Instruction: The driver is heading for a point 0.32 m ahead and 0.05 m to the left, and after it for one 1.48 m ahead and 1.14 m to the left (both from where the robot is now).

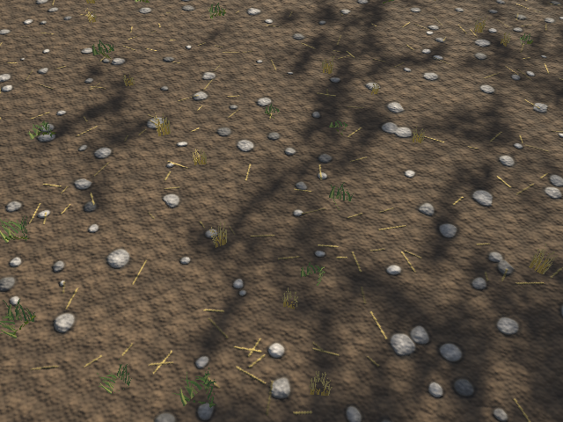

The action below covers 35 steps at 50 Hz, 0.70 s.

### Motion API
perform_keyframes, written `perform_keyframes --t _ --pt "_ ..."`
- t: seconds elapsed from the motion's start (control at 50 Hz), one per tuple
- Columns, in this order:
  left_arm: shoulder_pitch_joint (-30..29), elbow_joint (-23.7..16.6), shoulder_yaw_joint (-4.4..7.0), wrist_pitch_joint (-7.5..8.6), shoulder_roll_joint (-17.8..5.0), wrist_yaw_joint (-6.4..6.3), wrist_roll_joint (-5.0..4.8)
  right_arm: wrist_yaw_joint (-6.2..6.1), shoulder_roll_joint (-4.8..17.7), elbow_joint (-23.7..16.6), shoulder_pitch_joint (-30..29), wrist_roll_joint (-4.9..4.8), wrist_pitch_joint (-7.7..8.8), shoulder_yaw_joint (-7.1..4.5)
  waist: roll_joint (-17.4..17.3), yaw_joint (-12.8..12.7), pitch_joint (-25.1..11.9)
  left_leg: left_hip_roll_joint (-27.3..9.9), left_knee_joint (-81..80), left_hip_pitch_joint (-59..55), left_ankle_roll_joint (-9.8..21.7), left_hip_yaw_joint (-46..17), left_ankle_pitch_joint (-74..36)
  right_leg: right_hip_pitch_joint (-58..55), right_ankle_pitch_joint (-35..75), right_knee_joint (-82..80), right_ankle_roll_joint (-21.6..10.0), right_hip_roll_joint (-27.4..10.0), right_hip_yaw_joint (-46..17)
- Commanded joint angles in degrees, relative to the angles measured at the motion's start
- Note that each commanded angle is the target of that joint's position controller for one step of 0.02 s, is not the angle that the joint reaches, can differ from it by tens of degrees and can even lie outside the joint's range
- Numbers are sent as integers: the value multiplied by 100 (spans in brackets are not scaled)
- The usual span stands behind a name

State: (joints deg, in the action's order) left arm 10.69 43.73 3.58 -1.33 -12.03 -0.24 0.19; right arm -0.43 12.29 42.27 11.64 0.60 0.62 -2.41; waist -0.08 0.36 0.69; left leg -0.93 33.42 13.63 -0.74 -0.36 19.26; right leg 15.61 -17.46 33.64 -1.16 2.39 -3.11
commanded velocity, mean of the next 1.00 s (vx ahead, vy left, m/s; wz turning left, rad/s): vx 0.09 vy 0.00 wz -0.01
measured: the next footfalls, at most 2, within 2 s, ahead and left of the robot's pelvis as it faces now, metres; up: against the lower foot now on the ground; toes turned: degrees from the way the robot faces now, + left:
left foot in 1.38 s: +0.34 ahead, +0.11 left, +0.00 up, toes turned +8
right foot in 1.86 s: +0.37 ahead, -0.09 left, +0.00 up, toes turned +30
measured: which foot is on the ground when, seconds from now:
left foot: down 0.00-0.96, up 0.98-1.00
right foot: down 0.00-1.00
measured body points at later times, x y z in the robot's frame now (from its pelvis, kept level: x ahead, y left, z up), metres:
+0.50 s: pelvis +0.02 +0.01 +0.00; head +0.03 +0.01 +0.45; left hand +0.14 +0.26 -0.13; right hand +0.16 -0.23 -0.11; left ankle -0.02 +0.13 -0.73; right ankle +0.01 -0.11 -0.73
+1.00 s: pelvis +0.06 -0.01 +0.00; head +0.07 -0.02 +0.45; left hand +0.11 +0.26 -0.13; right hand +0.11 -0.28 -0.14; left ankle -0.02 +0.12 -0.71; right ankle +0.04 -0.11 -0.73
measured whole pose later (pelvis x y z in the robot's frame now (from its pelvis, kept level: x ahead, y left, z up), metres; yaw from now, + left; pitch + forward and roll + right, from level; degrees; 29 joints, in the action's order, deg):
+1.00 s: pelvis +0.06 -0.01 +0.00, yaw +1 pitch +0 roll +0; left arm 14.8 56.6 4.1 4.8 -13.2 0.5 -1.1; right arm -1.1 14.7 48.3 20.3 -1.9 2.4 -3.5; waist -2.4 -0.8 0.4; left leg -1.1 43.0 12.8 0.3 -2.1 25.2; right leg 13.9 -18.0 32.6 -3.1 1.4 2.7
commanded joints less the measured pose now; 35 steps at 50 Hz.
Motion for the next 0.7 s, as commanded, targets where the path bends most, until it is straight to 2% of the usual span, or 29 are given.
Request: perform_keyframes --t 0.02,0.04,0.06,0.1,0.14,0.18,0.26,0.4,0.7 --pt "-62 -342 146 96 -614 -57 -59 -61 705 -426 -92 -66 76 -169 46 -26 235 -135 -574 565 410 -275 1164 312 -1471 -547 -408 -199 -334" --pt "-110 -363 108 142 -539 -85 -60 -81 636 -487 -160 -57 118 -132 46 -24 369 -140 -529 615 418 -282 831 424 -1128 -533 -426 -223 -353" --pt "-129 -371 82 193 -489 -105 -37 -94 597 -522 -156 -32 166 -114 47 -7 329 -132 -430 555 385 -261 242 405 -463 -445 -399 -238 -345" --pt "-117 -367 61 260 -431 -96 29 -89 555 -529 -32 14 218 -108 29 20 -54 -121 -243 291 286 -224 -841 148 786 -222 -279 -258 -303" --pt "-47 -316 54 267 -421 -64 3 -48 521 -533 49 -14 217 -101 10 18 -350 -109 -133 92 238 -213 -1456 -125 1523 -71 -213 -272 -292" --pt "-6 -271 53 238 -449 -46 -26 -10 517 -545 81 -38 192 -99 6 17 -455 -110 -100 1 233 -219 -1746 -279 1884 -28 -206 -300 -316" --pt "6 -188 49 161 -476 -53 -40 25 524 -556 109 -45 129 -101 -8 9 -404 -127 -172 -48 227 -244 -1885 -408 2038 -76 -185 -333 -346" --pt "-49 7 44 70 -443 -137 -42 -6 471 -506 87 -41 116 -101 -13 -20 -295 -136 -324 -48 215 -237 -1882 -554 1999 -212 -121 -354 -351" --pt "-97 722 57 36 -511 -216 -42 -56 478 -137 151 -22 109 -129 7 -43 -81 -118 -665 -60 231 -221 -1440 -609 1535 -497 7 -369 -295"
Keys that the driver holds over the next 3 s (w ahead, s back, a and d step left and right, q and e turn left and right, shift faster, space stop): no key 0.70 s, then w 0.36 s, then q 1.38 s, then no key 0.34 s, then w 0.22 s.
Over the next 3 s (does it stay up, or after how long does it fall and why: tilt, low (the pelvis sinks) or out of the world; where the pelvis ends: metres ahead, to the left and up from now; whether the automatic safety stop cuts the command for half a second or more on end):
stays up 0.25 0.04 0.01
